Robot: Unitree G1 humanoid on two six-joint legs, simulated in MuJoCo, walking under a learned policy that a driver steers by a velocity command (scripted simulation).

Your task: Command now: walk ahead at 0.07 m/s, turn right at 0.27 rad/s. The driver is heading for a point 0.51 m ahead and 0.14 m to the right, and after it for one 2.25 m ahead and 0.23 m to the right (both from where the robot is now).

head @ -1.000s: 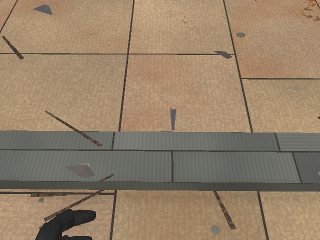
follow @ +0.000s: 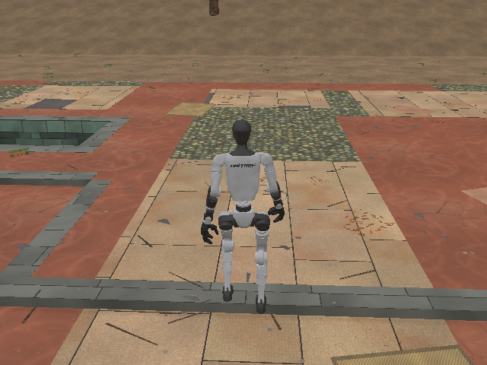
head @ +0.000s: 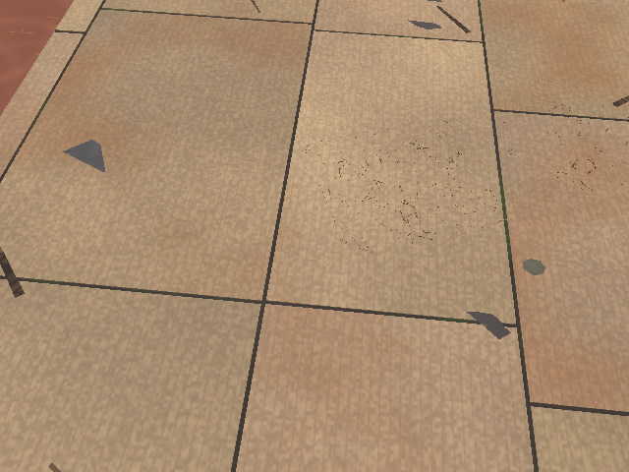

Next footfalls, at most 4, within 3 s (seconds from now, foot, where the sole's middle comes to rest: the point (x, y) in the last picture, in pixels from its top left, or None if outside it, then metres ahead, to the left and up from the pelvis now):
0.08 left None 0.15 0.12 -0.77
0.70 right None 0.11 -0.22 -0.77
1.16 left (496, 446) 0.52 -0.33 -0.77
1.56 right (567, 286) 0.93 -0.56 -0.77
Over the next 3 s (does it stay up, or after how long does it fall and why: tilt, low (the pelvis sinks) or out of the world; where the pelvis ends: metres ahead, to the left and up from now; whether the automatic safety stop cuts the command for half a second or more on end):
stays up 2.01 -0.17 0.00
